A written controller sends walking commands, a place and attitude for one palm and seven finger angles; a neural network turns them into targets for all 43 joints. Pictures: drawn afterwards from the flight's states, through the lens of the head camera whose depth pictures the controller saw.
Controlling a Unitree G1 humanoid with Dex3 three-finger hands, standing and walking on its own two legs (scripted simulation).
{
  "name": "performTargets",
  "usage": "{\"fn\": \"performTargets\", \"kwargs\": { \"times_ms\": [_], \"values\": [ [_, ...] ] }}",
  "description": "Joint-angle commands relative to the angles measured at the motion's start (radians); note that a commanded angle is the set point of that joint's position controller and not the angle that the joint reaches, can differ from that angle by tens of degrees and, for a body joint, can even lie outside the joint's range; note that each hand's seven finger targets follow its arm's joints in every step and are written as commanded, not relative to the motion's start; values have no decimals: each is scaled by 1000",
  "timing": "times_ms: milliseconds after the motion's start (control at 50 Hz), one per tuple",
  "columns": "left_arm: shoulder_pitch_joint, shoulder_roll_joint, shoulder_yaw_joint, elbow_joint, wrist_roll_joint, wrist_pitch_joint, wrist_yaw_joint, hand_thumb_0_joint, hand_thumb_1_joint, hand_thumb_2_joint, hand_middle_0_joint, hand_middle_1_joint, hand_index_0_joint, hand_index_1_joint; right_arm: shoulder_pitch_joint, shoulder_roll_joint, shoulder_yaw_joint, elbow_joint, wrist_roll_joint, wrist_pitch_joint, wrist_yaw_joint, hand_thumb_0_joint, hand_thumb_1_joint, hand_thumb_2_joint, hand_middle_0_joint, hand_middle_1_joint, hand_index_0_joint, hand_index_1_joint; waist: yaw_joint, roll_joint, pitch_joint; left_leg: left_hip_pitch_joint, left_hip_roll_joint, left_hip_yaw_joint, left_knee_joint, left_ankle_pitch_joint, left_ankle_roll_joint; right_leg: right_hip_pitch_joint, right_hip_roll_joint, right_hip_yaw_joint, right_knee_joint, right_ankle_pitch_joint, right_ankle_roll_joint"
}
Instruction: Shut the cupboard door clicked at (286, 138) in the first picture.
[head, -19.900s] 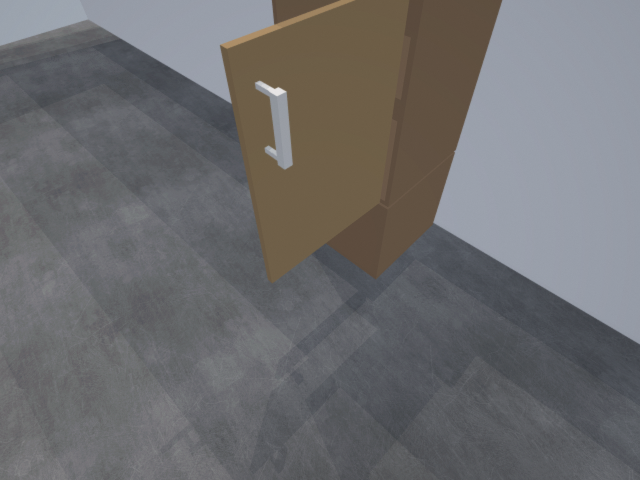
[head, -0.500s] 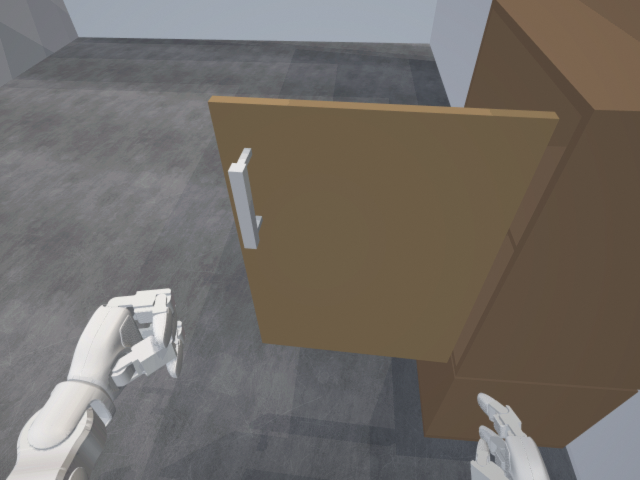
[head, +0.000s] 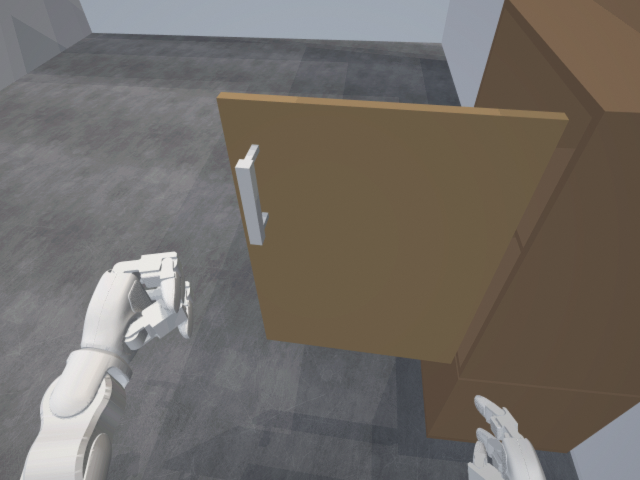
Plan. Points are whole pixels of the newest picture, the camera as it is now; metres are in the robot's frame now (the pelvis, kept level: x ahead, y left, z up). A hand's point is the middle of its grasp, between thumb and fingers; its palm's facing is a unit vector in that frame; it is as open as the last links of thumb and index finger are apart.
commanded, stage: bring the fist close to the handle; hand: left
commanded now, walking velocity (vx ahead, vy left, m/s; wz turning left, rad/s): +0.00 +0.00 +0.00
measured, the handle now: (255, 196) +0.46 +0.14 +0.12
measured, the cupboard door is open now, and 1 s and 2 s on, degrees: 88 88 76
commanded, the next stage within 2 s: push the door shut along its arc in 1.16 s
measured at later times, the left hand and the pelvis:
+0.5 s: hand (244, 275) +0.32 +0.13 +0.12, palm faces -0.07 -1.00 -0.04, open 3.1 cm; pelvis +0.01 -0.01 +0.00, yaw -1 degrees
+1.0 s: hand (260, 238) +0.37 +0.12 +0.13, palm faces -0.01 -1.00 -0.03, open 3.1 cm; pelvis +0.01 -0.02 +0.00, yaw -3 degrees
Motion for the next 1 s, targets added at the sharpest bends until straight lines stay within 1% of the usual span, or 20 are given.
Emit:
{"fn": "performTargets", "kwargs": {
  "times_ms": [0,80,160,180,220,240,320,380,440,480,500,560,580,640,740,780,840,880,960,980],
  "values": [
    [-231,97,-21,-133,10,5,-9,0,900,900,-1300,-1500,-1300,-1500,-106,-121,-59,-167,13,-33,-8,0,-900,-900,200,300,200,300,-28,-29,-89,12,63,-84,-126,129,-41,5,-29,65,-98,98,12],
    [-317,171,67,-149,1,15,30,0,900,900,-1300,-1500,-1300,-1500,-126,-118,-57,-174,5,-17,-13,0,-900,-900,200,300,200,300,-5,-69,-145,18,62,-79,-122,169,-42,48,-29,69,-93,121,11],
    [-368,146,72,-180,2,-46,73,0,900,900,-1300,-1500,-1300,-1500,-127,-101,-54,-172,-1,-16,-1,0,-900,-900,200,300,200,300,3,-27,-227,67,59,-65,-115,266,-53,78,-23,61,-62,221,10],
    [-376,163,79,-161,8,-55,81,0,900,900,-1300,-1500,-1300,-1500,-122,-104,-54,-164,-4,-14,2,0,-900,-900,200,300,200,300,3,-36,-222,57,60,-61,-108,276,-51,86,-26,67,-62,235,9],
    [-360,136,59,-100,16,-52,80,0,900,900,-1300,-1500,-1300,-1500,-116,-102,-55,-157,0,-6,9,0,-900,-900,200,300,200,300,-5,-32,-183,41,59,-52,-109,272,-52,73,-27,67,-64,247,9],
    [-363,96,16,-81,23,-44,73,0,900,900,-1300,-1500,-1300,-1500,-116,-102,-55,-159,3,-1,12,0,-900,-900,200,300,200,300,-10,-21,-174,46,58,-51,-110,280,-53,65,-26,65,-63,257,8],
    [-399,83,-19,-3,33,22,55,0,900,900,-1300,-1500,-1300,-1500,-113,-115,-61,-159,13,21,13,0,-900,-900,200,300,200,300,-25,-36,-122,26,56,-47,-104,239,-44,39,-31,76,-84,239,11],
    [-456,112,1,-33,32,31,60,0,900,900,-1300,-1500,-1300,-1500,-121,-118,-64,-168,9,34,9,0,-900,-900,200,300,200,300,-22,-70,-167,36,55,-44,-95,254,-40,68,-34,84,-82,257,13],
    [-542,80,-17,-97,28,-8,84,0,900,900,-1300,-1500,-1300,-1500,-130,-103,-60,-176,5,32,10,0,-900,-900,200,300,200,300,-22,-44,-229,76,53,-46,-94,280,-42,72,-30,76,-66,280,15],
    [-602,142,30,-57,34,-34,110,0,900,900,-1300,-1500,-1300,-1500,-121,-111,-61,-154,0,37,7,0,-900,-900,200,300,200,300,-31,-85,-218,61,56,-43,-88,259,-38,72,-31,89,-75,259,19],
    [-622,139,39,-32,35,-41,118,0,900,900,-1300,-1500,-1300,-1500,-122,-106,-60,-151,-1,41,7,0,-900,-900,200,300,200,300,-32,-100,-227,47,53,-40,-92,252,-35,87,-33,94,-75,255,21],
    [-641,102,5,67,49,-40,123,0,900,900,-1300,-1500,-1300,-1500,-125,-101,-56,-140,5,57,13,0,-900,-900,200,300,200,300,-32,-44,-187,36,48,-31,-99,224,-39,68,-34,97,-82,233,16],
    [-646,126,18,94,56,-34,123,0,900,900,-1300,-1500,-1300,-1500,-123,-107,-61,-138,6,61,14,0,-900,-900,200,300,200,300,-33,-51,-196,36,48,-30,-91,227,-37,72,-38,106,-85,240,18],
    [-672,55,-51,135,60,-7,105,0,900,900,-1300,-1500,-1300,-1500,-116,-104,-61,-143,13,75,19,0,-900,-900,200,300,200,300,-39,-11,-206,60,48,-32,-93,262,-42,61,-34,90,-76,284,11],
    [-789,44,-56,197,45,4,107,0,900,900,-1300,-1500,-1300,-1500,-106,-111,-64,-145,13,93,14,0,-900,-900,200,300,200,300,-55,-95,-207,39,46,-31,-85,232,-35,56,-36,97,-89,268,22],
    [-746,135,33,217,48,-11,127,0,900,900,-1300,-1500,-1300,-1500,-107,-118,-67,-144,7,102,13,0,-900,-900,200,300,200,300,-24,-121,-229,20,49,-28,-90,238,-35,96,-38,108,-89,271,22],
    [-775,136,50,192,55,-49,146,0,900,900,-1300,-1500,-1300,-1500,-109,-105,-66,-152,4,106,18,0,-900,-900,200,300,200,300,-12,-107,-283,26,46,-15,-94,276,-35,146,-42,117,-71,335,23],
    [-747,188,95,212,62,-68,152,0,900,900,-1300,-1500,-1300,-1500,-110,-108,-67,-151,2,112,20,0,-900,-900,200,300,200,300,-1,-101,-279,11,48,-11,-94,274,-35,166,-48,130,-73,349,25],
    [-725,116,25,186,66,-85,124,0,900,900,-1300,-1500,-1300,-1500,-112,-101,-68,-158,10,113,28,0,-900,-900,200,300,200,300,-13,-13,-260,38,45,2,-97,288,-36,142,-42,124,-74,379,20],
    [-695,123,31,199,60,-80,113,0,900,900,-1300,-1500,-1300,-1500,-112,-108,-72,-164,12,110,28,0,-900,-900,200,300,200,300,-12,-57,-262,34,47,-2,-91,284,-33,147,-44,128,-77,380,25]
  ]
}}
